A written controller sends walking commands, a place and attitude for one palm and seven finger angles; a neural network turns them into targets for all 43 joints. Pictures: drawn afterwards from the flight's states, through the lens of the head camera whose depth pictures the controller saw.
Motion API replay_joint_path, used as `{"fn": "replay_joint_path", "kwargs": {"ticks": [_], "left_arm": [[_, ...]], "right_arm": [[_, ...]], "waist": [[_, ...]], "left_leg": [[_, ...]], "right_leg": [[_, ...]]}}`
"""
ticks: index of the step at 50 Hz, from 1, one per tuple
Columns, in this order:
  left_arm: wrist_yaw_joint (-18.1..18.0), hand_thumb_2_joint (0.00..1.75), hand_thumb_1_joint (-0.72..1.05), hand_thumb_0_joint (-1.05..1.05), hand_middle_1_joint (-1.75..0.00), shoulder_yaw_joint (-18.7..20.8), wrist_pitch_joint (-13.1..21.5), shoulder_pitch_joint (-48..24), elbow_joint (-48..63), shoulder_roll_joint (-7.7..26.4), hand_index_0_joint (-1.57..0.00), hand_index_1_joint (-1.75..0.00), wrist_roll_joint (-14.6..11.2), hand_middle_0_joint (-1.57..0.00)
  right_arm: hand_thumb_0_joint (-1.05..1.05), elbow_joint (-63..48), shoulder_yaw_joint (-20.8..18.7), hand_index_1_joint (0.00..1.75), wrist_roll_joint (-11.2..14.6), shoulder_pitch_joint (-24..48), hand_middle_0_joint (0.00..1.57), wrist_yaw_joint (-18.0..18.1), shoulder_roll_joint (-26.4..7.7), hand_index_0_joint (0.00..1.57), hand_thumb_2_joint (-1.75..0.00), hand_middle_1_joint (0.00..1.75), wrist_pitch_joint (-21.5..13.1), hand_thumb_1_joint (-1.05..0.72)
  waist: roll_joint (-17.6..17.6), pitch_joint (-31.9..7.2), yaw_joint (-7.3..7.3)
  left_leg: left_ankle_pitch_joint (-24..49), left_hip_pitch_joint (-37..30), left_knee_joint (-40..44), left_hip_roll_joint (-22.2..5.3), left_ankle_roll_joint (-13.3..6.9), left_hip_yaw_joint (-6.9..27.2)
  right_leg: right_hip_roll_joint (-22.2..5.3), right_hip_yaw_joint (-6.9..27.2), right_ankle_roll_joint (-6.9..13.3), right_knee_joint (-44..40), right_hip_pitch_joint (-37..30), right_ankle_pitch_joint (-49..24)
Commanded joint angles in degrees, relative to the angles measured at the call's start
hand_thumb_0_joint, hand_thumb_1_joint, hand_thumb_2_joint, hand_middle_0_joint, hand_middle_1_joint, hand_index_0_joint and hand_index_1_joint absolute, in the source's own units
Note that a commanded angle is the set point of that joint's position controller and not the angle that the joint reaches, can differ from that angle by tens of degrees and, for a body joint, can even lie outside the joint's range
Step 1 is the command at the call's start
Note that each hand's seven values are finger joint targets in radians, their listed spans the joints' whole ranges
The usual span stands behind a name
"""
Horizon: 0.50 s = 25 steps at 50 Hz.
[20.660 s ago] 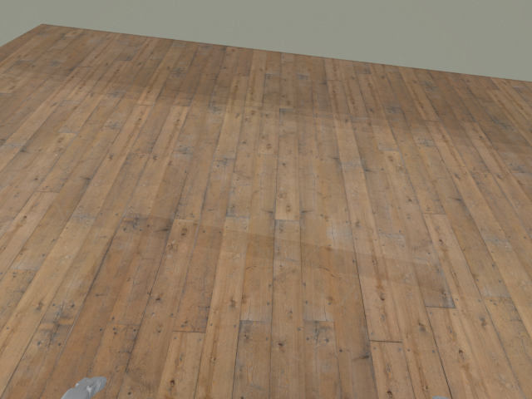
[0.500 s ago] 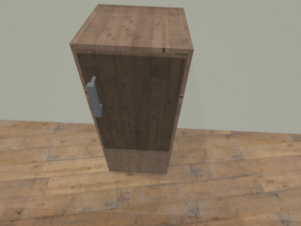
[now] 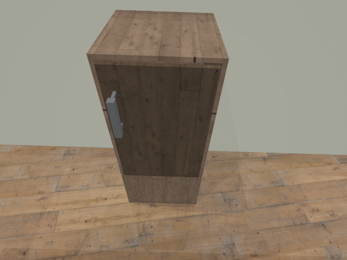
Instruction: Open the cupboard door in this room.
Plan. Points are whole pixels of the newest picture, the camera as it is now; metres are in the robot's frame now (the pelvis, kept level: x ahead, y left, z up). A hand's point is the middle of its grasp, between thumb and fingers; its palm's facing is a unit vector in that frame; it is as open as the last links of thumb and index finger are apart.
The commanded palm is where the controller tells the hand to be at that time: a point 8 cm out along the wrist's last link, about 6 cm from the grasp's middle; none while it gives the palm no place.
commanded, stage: look again from close up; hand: left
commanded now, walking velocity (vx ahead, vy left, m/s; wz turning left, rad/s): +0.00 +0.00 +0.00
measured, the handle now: (116, 115) +0.55 +0.22 +0.00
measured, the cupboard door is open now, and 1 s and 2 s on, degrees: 0 0 0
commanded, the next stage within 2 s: raise the hand with hooked fingers in 0.28 s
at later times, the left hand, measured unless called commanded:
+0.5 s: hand out of the picture +0.09 +0.20 -0.11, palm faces +0.26 -0.94 -0.22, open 7.3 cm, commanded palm +0.10 +0.23 -0.06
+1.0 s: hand (82, 246) +0.16 +0.21 -0.02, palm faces +0.16 -0.98 -0.12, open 9.8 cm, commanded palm +0.15 +0.26 -0.03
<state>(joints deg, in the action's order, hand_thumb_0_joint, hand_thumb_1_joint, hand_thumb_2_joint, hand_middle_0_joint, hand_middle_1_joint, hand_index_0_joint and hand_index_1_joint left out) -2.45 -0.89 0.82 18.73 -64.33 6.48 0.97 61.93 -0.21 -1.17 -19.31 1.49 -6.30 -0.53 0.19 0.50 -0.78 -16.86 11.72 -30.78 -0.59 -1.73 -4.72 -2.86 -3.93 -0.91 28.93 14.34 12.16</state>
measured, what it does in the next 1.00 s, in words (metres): lowers itself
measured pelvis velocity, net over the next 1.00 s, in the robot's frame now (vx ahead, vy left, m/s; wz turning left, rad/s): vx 0.00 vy -0.03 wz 0.09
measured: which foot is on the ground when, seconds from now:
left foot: down 0.00-1.00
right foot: down 0.00-1.00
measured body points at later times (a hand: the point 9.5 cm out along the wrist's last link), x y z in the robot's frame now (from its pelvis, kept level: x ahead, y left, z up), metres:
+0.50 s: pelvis -0.01 +0.00 +0.00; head -0.02 +0.00 +0.45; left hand +0.07 +0.25 -0.09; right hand +0.03 -0.24 -0.14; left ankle +0.00 +0.09 -0.73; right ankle +0.04 -0.13 -0.73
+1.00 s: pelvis +0.00 -0.03 -0.09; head +0.06 -0.01 +0.35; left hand +0.15 +0.26 -0.02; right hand +0.25 -0.24 -0.14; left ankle +0.00 +0.09 -0.73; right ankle +0.04 -0.13 -0.73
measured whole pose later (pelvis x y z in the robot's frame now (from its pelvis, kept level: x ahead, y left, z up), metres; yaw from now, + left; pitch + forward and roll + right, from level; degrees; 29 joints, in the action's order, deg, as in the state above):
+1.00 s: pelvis +0.00 -0.03 -0.09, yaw +5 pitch +14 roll -3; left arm 21.4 15.5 32.7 25.3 1.3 15.0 -18.7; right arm 31.1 -1.6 0.7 -8.4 2.0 -14.3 -15.8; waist 0.2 -6.5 3.7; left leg -33.1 51.5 -71.0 -2.1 1.3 4.2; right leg -0.6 -8.3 2.7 66.8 50.7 29.7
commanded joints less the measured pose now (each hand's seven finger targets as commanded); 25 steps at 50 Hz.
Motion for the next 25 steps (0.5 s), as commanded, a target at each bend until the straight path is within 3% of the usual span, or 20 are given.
{"fn": "replay_joint_path", "kwargs": {"ticks": [1, 5, 11, 18, 19, 20, 21, 22, 23, 24, 25], "left_arm": [[0.1, 0.90, 0.90, 0.00, -0.30, 1.0, 0.4, 3.5, 2.9, 4.5, -0.20, -0.30, 0.3, -0.20], [0.2, 0.90, 0.90, 0.00, -0.30, 1.0, 0.2, 3.8, 3.4, 4.7, -0.20, -0.30, 0.2, -0.20], [0.3, 0.90, 0.90, 0.00, -0.30, 1.2, 0.4, 3.4, 4.1, 5.5, -0.20, -0.30, 0.0, -0.20], [0.3, 0.90, 0.90, 0.00, -0.30, 1.2, 0.6, 3.0, 3.9, 6.0, -0.20, -0.30, -0.1, -0.20], [-2.0, 0.90, 0.90, 0.00, -0.30, 1.0, 0.4, 5.5, 1.8, 8.7, -0.20, -0.30, 0.3, -0.20], [-1.3, 0.89, 0.88, 0.00, -0.32, 9.5, 13.8, -40.2, 93.0, 22.2, -0.20, -0.32, -12.0, -0.20], [-3.8, 0.88, 0.85, 0.00, -0.33, 7.4, 10.3, -14.3, 77.6, 17.7, -0.20, -0.33, -7.5, -0.20], [-6.8, 0.87, 0.83, 0.00, -0.34, 5.0, 7.3, -12.1, 72.0, 12.6, -0.21, -0.34, -8.6, -0.21], [-6.7, 0.86, 0.81, 0.00, -0.36, -0.8, 1.8, 5.3, 59.1, 0.3, -0.21, -0.36, -9.0, -0.21], [-5.4, 0.85, 0.78, 0.00, -0.37, -0.8, 2.9, -1.5, 70.7, 1.8, -0.21, -0.37, -11.7, -0.21], [-4.4, 0.84, 0.76, 0.00, -0.39, 1.3, 5.4, -0.9, 71.4, 4.7, -0.21, -0.39, -11.0, -0.21]], "right_arm": [[0.00, -3.5, -0.6, 0.30, 0.2, -2.9, 0.20, 0.0, -6.1, 0.20, -0.90, 0.30, -1.2, -0.90], [0.00, -3.8, -0.6, 0.30, 0.1, -3.1, 0.20, -0.1, -7.1, 0.20, -0.90, 0.30, -1.3, -0.90], [0.00, -3.6, -0.4, 0.30, 0.2, -3.1, 0.20, -0.1, -7.8, 0.20, -0.90, 0.30, -1.6, -0.90], [0.00, -2.4, -0.1, 0.30, 0.5, -2.7, 0.20, 0.0, -7.5, 0.20, -0.90, 0.30, -1.7, -0.90], [0.00, -5.8, -0.4, 0.30, 1.1, 3.1, 0.20, -0.4, -10.0, 0.20, -0.90, 0.30, -1.7, -0.90], [0.00, -26.0, -0.9, 0.30, 3.6, 4.0, 0.20, 2.2, -18.4, 0.20, -0.90, 0.30, -10.2, -0.90], [0.00, -22.5, 1.1, 0.30, 4.1, 9.5, 0.20, 4.0, -13.7, 0.20, -0.90, 0.30, -15.8, -0.90], [0.00, -19.6, -0.2, 0.30, 4.4, 8.5, 0.20, 4.2, -13.9, 0.20, -0.90, 0.30, -17.8, -0.90], [0.00, -18.5, -0.3, 0.30, 4.8, 6.6, 0.20, 3.3, -11.3, 0.20, -0.90, 0.30, -17.5, -0.90], [0.00, -23.0, -0.4, 0.30, 5.5, 7.1, 0.20, 3.4, -13.0, 0.20, -0.90, 0.30, -18.3, -0.90], [0.00, -24.0, -1.3, 0.30, 5.1, 7.9, 0.20, 3.8, -14.3, 0.20, -0.90, 0.30, -19.7, -0.90]], "waist": [[0.8, 7.9, 0.68], [1.0, 8.7, 1.09], [-0.6, 5.3, 0.88], [0.1, 3.2, 0.65], [-5.0, 6.9, 2.89], [7.7, -21.6, -5.92], [13.7, -17.1, 0.23], [13.0, -11.3, -1.52], [7.9, -3.8, -1.22], [7.7, 0.4, -1.19], [5.6, 0.1, -1.63]], "left_leg": [[-4.5, 11.3, 12.9, -5.6, -0.3, 9.0], [-5.9, 11.9, 15.3, -5.9, -0.5, 9.6], [-0.7, 7.7, 14.4, -5.5, -0.5, 8.4], [5.4, 4.2, 12.9, -5.3, -0.2, 6.9], [9.3, 6.6, 3.5, -7.1, 1.1, 4.2], [7.2, -7.9, 9.3, -0.5, 1.8, 5.4], [3.6, -6.0, 11.8, -1.9, 2.0, 5.0], [-5.0, 1.5, 12.8, -1.8, 3.4, 5.7], [-9.0, 6.1, 12.8, -1.6, 2.8, 7.3], [-10.7, 9.3, 11.4, -1.0, 2.4, 8.4], [-11.3, 9.5, 8.6, -0.7, 2.0, 7.7]], "right_leg": [[-2.7, 3.9, 2.7, -3.7, -0.8, 1.4], [-2.4, 3.3, 2.3, -3.2, -1.9, -0.9], [-3.2, 3.8, 2.1, -4.5, -3.5, -3.5], [-3.9, 4.1, 1.9, -5.5, -4.3, -5.2], [-5.5, 5.6, 1.9, -4.7, -0.5, -13.1], [1.1, 0.9, 1.9, -1.1, -5.5, -5.8], [2.5, -0.6, 3.6, 2.9, -1.9, 2.9], [2.9, -2.1, 3.1, 3.9, 2.0, 6.7], [2.7, -3.4, 2.6, 3.1, 5.4, 6.5], [2.3, -2.7, 2.2, 2.2, 5.1, 6.8], [2.2, -1.7, 2.0, 0.8, 6.9, 9.6]]}}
